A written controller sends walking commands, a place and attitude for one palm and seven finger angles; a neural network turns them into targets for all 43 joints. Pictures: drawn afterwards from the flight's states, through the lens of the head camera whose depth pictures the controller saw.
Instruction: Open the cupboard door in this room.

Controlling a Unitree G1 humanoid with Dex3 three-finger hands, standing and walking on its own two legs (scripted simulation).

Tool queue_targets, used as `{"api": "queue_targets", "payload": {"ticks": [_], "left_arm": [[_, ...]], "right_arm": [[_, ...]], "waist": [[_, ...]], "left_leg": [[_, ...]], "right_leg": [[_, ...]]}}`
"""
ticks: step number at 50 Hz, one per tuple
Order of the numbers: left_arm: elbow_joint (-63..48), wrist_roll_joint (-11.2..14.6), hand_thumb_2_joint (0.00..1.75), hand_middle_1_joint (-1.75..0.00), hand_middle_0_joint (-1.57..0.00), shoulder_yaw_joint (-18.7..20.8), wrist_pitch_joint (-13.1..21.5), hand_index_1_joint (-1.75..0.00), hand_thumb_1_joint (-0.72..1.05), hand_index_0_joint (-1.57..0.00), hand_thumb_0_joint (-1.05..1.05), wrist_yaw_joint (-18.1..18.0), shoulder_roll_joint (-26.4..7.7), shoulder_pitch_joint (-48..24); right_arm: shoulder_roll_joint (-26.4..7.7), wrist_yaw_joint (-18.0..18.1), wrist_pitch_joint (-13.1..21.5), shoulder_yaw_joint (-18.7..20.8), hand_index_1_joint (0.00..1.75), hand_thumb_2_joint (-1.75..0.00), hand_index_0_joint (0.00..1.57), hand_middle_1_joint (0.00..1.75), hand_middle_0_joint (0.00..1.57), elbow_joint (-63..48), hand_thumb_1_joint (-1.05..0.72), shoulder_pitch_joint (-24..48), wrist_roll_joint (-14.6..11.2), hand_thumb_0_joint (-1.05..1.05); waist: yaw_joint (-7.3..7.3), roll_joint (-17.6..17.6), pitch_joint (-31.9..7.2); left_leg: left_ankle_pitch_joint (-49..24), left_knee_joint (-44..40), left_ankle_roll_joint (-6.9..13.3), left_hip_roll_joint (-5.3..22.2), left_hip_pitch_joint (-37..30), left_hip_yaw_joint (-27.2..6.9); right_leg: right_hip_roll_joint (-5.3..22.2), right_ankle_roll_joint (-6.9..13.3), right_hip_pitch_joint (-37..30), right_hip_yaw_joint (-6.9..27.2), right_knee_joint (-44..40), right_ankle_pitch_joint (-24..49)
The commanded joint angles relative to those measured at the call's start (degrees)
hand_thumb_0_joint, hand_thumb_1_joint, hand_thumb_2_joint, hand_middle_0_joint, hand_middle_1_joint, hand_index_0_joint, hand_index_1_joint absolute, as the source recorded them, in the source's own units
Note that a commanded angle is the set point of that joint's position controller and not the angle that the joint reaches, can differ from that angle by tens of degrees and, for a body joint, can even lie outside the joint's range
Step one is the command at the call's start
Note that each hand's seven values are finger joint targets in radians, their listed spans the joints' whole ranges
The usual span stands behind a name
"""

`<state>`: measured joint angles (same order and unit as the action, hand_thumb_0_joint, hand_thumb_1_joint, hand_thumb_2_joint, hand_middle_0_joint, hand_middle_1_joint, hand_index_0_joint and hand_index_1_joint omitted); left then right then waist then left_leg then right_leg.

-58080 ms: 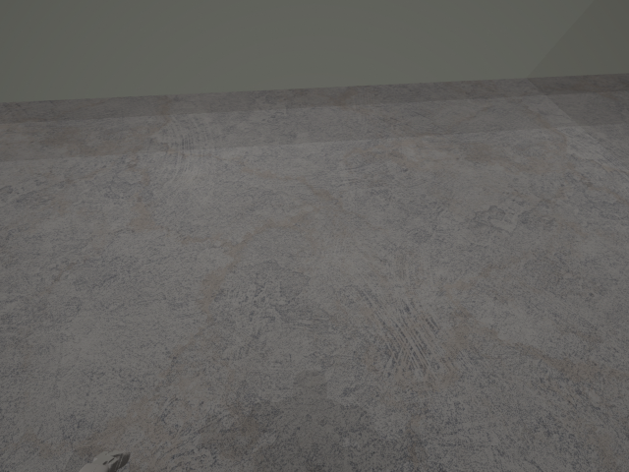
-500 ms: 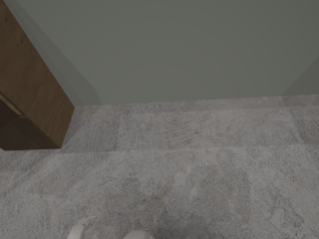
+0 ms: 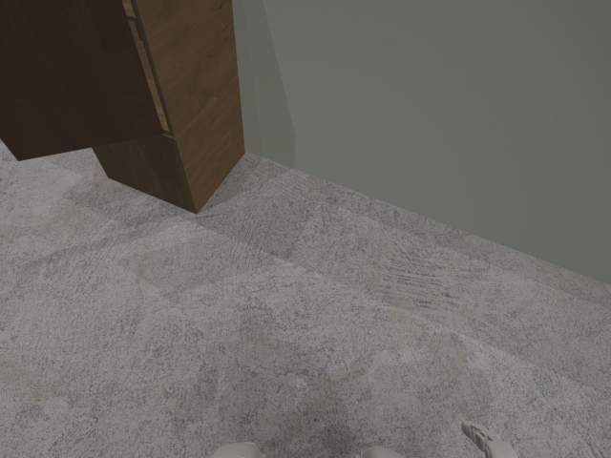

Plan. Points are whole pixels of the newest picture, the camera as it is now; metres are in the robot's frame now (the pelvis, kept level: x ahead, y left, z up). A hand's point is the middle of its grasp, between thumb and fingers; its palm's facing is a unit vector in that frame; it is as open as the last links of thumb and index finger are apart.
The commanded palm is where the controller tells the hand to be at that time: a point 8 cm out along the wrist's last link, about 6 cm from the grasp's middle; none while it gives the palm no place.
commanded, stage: turn to face it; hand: left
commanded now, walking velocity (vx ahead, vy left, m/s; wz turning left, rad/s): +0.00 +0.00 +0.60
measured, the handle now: out of the picture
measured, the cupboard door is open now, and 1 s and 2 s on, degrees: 45 45 45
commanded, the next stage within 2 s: take the last steps up to it in 0.70 s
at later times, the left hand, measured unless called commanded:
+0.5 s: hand out of the picture +0.12 +0.19 -0.13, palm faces +0.22 -0.94 -0.26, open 7.4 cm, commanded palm none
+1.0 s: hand out of the picture -0.12 +0.13 -0.16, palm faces +0.56 -0.80 -0.22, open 7.3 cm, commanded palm none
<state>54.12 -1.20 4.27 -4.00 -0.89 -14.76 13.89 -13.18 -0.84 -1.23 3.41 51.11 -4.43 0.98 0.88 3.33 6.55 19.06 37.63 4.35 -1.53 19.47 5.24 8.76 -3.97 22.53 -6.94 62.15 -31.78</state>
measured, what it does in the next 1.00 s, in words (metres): steps on the spot, turning left: right foot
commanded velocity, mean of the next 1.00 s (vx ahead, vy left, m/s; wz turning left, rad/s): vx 0.07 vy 0.03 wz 0.41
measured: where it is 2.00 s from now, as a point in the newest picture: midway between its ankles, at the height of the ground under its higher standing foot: (194, 429)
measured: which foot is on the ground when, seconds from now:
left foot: down 0.00-0.52, up 0.54-1.00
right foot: up 0.00-0.48, down 0.50-1.00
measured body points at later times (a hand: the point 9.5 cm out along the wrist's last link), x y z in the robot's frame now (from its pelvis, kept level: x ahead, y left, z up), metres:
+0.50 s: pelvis +0.02 -0.04 +0.01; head +0.07 -0.04 +0.46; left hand +0.10 +0.23 -0.11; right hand +0.08 -0.28 -0.15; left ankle +0.01 +0.08 -0.72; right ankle +0.02 -0.16 -0.72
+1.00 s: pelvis +0.01 -0.02 +0.01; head +0.03 +0.01 +0.46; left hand -0.14 +0.18 -0.14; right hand +0.24 -0.17 -0.12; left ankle -0.05 +0.06 -0.71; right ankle +0.02 -0.16 -0.72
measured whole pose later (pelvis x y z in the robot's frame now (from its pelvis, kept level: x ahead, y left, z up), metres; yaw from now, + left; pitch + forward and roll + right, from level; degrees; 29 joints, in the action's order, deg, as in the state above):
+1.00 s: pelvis +0.01 -0.02 +0.01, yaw +30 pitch +0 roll +1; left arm 58.3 -2.1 3.5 0.5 -0.4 -11.8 20.4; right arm -12.5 -1.1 -2.2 3.0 56.1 -4.5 0.7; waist 3.3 2.3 4.2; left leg 24.0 36.4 -1.3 -0.8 15.7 4.7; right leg 8.3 -2.4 9.4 -12.8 31.3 -21.2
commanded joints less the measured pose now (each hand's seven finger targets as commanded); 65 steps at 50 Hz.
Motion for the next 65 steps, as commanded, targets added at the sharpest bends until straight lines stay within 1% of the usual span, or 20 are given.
{"api": "queue_targets", "payload": {"ticks": [1, 5, 15, 23, 24, 25, 26, 27, 29, 32, 40, 45, 48, 49, 50, 51, 52, 53, 58, 65], "left_arm": [[-6.21, -0.17, 0.9, -0.3, -0.2, 1.11, 2.11, -0.3, 0.9, -0.2, 0.0, 0.33, -4.21, -4.1], [-5.17, -0.26, 0.9, -0.3, -0.2, 1.24, 2.15, -0.3, 0.9, -0.2, 0.0, 0.19, -3.8, -2.02], [-8.5, 0.36, 0.9, -0.3, -0.2, 0.67, 2.69, -0.3, 0.9, -0.2, 0.0, -0.29, -3.0, -10.02], [-7.19, 1.09, 0.9, -0.3, -0.2, 0.69, 3.61, -0.3, 0.9, -0.2, 0.0, -0.95, -2.74, -4.07], [-6.56, 0.95, 0.9, -0.3, -0.2, 1.0, 4.11, -0.3, 0.9, -0.2, 0.0, -1.17, -4.37, -2.18], [-6.44, 0.23, 0.9, -0.3, -0.2, 1.71, 4.5, -0.3, 0.9, -0.2, 0.0, -1.59, -8.22, -1.13], [-6.66, -0.26, 0.9, -0.3, -0.2, 1.83, 4.44, -0.3, 0.9, -0.2, 0.0, -1.67, -10.5, -0.87], [-7.0, 0.09, 0.9, -0.3, -0.2, 1.03, 4.14, -0.3, 0.9, -0.2, 0.0, -1.69, -9.25, -2.06], [-7.32, 0.49, 0.9, -0.3, -0.2, 0.02, 4.69, -0.3, 0.9, -0.2, 0.0, -1.52, -4.35, -7.39], [-6.57, 0.59, 0.9, -0.3, -0.2, -0.23, 5.37, -0.3, 0.9, -0.2, 0.0, -1.31, -3.2, -5.11], [-2.14, -0.38, 0.9, -0.3, -0.2, 0.5, 5.57, -0.3, 0.9, -0.2, 0.0, -1.17, -4.85, 5.11], [0.33, -0.73, 0.9, -0.3, -0.2, 1.27, 5.98, -0.3, 0.9, -0.2, 0.0, -0.53, -6.77, 8.14], [1.2, -0.79, 0.9, -0.3, -0.2, 1.71, 5.98, -0.3, 0.9, -0.2, 0.0, 0.02, -7.55, 6.39], [1.01, -0.44, 0.9, -0.3, -0.2, 1.8, 5.85, -0.3, 0.9, -0.2, 0.0, 0.18, -7.55, 4.22], [0.35, 0.14, 0.9, -0.3, -0.2, 1.53, 5.65, -0.3, 0.9, -0.2, 0.0, 0.58, -5.97, 2.73], [-1.38, 0.49, 0.9, -0.3, -0.2, 0.69, 5.51, -0.3, 0.9, -0.2, 0.0, 1.31, -2.22, 1.97], [-3.36, -0.14, 0.9, -0.3, -0.2, -0.21, 5.06, -0.3, 0.9, -0.2, 0.0, 0.8, -1.22, -3.23], [-3.07, -0.44, 0.9, -0.3, -0.2, 0.23, 4.85, -0.3, 0.9, -0.2, 0.0, 0.56, -2.14, -4.05], [2.38, -0.59, 0.9, -0.3, -0.2, -0.06, 4.33, -0.3, 0.9, -0.2, 0.0, 1.53, -0.26, 1.58], [2.23, -0.16, 0.9, -0.3, -0.2, -0.27, 4.13, -0.3, 0.9, -0.2, 0.0, 0.87, 0.9, -0.79]], "right_arm": [[-11.29, 1.92, 0.56, 2.49, 0.3, -0.9, 0.2, 0.3, 0.2, -1.85, -0.9, -5.26, 0.22, 0.0], [-10.35, 1.88, 1.23, 2.23, 0.3, -0.9, 0.2, 0.3, 0.2, -1.41, -0.9, -6.51, -0.04, 0.0], [-10.03, 1.86, 0.79, 2.92, 0.3, -0.9, 0.2, 0.3, 0.2, 0.46, -0.9, -11.75, 0.49, 0.0], [-8.89, 1.78, -0.26, 3.28, 0.3, -0.9, 0.2, 0.3, 0.2, -0.19, -0.9, -8.37, 0.21, 0.0], [-7.45, 1.53, -0.19, 3.15, 0.3, -0.9, 0.2, 0.3, 0.2, -0.25, -0.9, -8.48, -0.29, 0.0], [-4.47, 1.24, -0.02, 2.86, 0.3, -0.9, 0.2, 0.3, 0.2, -0.62, -0.9, -9.59, -0.92, 0.0], [-4.34, 1.28, -0.11, 3.0, 0.3, -0.9, 0.2, 0.3, 0.2, -1.41, -0.9, -8.91, -0.58, 0.0], [-5.84, 1.01, -0.85, 3.26, 0.3, -0.9, 0.2, 0.3, 0.2, -0.94, -0.9, -8.81, 0.06, 0.0], [-5.23, 0.51, -2.21, 3.27, 0.3, -0.9, 0.2, 0.3, 0.2, 2.05, -0.9, -9.98, 0.39, 0.0], [-3.65, 0.06, -2.34, 2.49, 0.3, -0.9, 0.2, 0.3, 0.2, 2.59, -0.9, -9.38, 0.0, 0.0], [-1.63, 0.35, -1.94, 0.92, 0.3, -0.9, 0.2, 0.3, 0.2, 2.07, -0.9, -1.29, -0.3, 0.0], [-1.91, -0.2, -0.64, 0.18, 0.3, -0.9, 0.2, 0.3, 0.2, 1.0, -0.9, 1.85, -0.37, 0.0], [-2.25, -0.37, 0.45, 0.08, 0.3, -0.9, 0.2, 0.3, 0.2, 1.38, -0.9, -0.64, -0.18, 0.0], [-2.75, -0.23, 0.99, 0.14, 0.3, -0.9, 0.2, 0.3, 0.2, 2.56, -0.9, -4.31, -0.1, 0.0], [-6.19, 0.12, 1.65, 0.91, 0.3, -0.9, 0.2, 0.3, 0.2, 4.12, -0.9, -10.06, -0.01, 0.0], [-12.29, 0.5, 1.78, 2.71, 0.3, -0.9, 0.2, 0.3, 0.2, 5.19, -0.9, -15.5, 0.77, 0.0], [-13.85, 1.38, 1.12, 2.79, 0.3, -0.9, 0.2, 0.3, 0.2, 6.33, -0.9, -19.94, 0.56, 0.0], [-11.35, 1.53, 1.01, 1.75, 0.3, -0.9, 0.2, 0.3, 0.2, 6.02, -0.9, -17.89, 0.5, 0.0], [-5.06, 2.2, 3.65, -0.54, 0.3, -0.9, 0.2, 0.3, 0.2, 4.4, -0.9, -13.16, -0.08, 0.0], [-2.23, 2.89, 4.57, -1.27, 0.3, -0.9, 0.2, 0.3, 0.2, 8.78, -0.9, -22.06, -0.18, 0.0]], "waist": [[-2.37, -9.79, -8.94], [-1.17, -7.88, -9.94], [-3.29, -10.44, -10.29], [-0.19, -11.18, -12.14], [0.65, -6.64, -13.0], [1.05, 6.25, -13.79], [1.45, 12.52, -12.16], [0.37, 6.09, -8.91], [-3.08, 6.2, -4.43], [-3.04, 6.21, -5.26], [1.02, 7.42, -5.78], [2.78, 9.3, -5.64], [0.8, 7.45, -5.32], [-1.59, 5.72, -5.97], [-4.64, -3.06, -8.77], [-6.82, -21.83, -10.97], [-8.73, -20.53, -9.41], [-7.13, -16.48, -6.94], [-0.85, -5.76, -0.12], [-0.88, -7.88, -2.2]], "left_leg": [[-27.63, -18.66, 4.65, 15.92, -11.51, -19.41], [-32.04, -18.56, 4.04, 13.78, -13.52, -17.84], [-32.22, -16.44, 6.34, 13.7, -15.23, -26.49], [-27.6, -11.46, 2.68, 8.8, -3.48, -29.56], [-19.58, -8.78, 0.05, 6.27, 2.29, -27.23], [-1.0, 0.55, -3.7, 0.26, 13.38, -19.04], [16.02, 14.86, -6.51, -4.93, 15.86, -10.0], [15.33, 25.17, -6.07, -2.21, 13.32, -11.37], [7.41, 32.69, -7.25, 0.29, 14.01, -10.47], [2.44, 32.56, -8.11, 1.59, 13.87, -8.37], [7.44, 15.5, -7.79, 1.63, 9.13, -4.37], [8.31, 6.19, -6.31, 1.52, 6.58, -2.09], [4.87, -4.62, -5.29, 1.07, -2.35, -0.03], [-0.01, -11.86, -4.66, 0.02, -10.82, 1.18], [-1.47, -17.22, -2.58, 3.41, -22.22, -3.79], [-3.67, -20.08, 2.91, 18.21, -31.76, -23.72], [-11.11, -22.12, 7.88, 22.38, -29.12, -27.24], [-7.49, -23.26, 8.19, 21.46, -24.5, -24.05], [-23.05, -26.57, 3.37, 13.33, -16.47, -14.04], [-43.61, -24.51, -0.8, 11.54, -23.45, -10.76]], "right_leg": [[-0.93, -1.0, 10.8, 7.63, 8.39, 8.56], [-2.03, -2.11, 10.98, 7.77, 6.23, 12.9], [-4.83, -2.21, 9.53, 8.86, -5.95, 8.88], [-9.0, 0.52, -13.64, 7.11, -34.26, 16.76], [-5.87, 1.27, -22.03, 9.38, -41.08, 22.05], [6.98, 5.07, -30.97, 20.93, -44.74, 24.26], [19.05, 11.9, -26.11, 29.22, -45.2, 33.27], [18.93, 14.15, -16.68, 25.04, -45.19, 32.36], [10.17, 11.32, -13.71, 16.7, -44.66, 36.03], [7.21, 8.72, -16.4, 8.29, -42.43, 46.24], [9.24, 10.73, -20.84, 6.93, -39.89, 54.49], [12.9, 11.74, -22.26, 9.84, -42.01, 41.27], [13.28, 10.49, -16.2, 8.52, -40.6, 28.73], [11.2, 8.56, -11.04, 5.41, -37.17, 25.38], [6.86, 5.69, -3.11, 0.28, -26.4, 21.1], [-2.15, 1.88, 12.14, -5.02, -9.07, -0.32], [-3.34, 2.49, 17.71, 0.69, 0.43, -4.79], [-1.43, 3.5, 17.89, 4.12, 3.6, -1.74], [-1.37, 2.89, 15.27, 5.16, 7.33, 15.27], [-3.88, 2.94, 18.96, 3.67, 4.76, 19.5]]}}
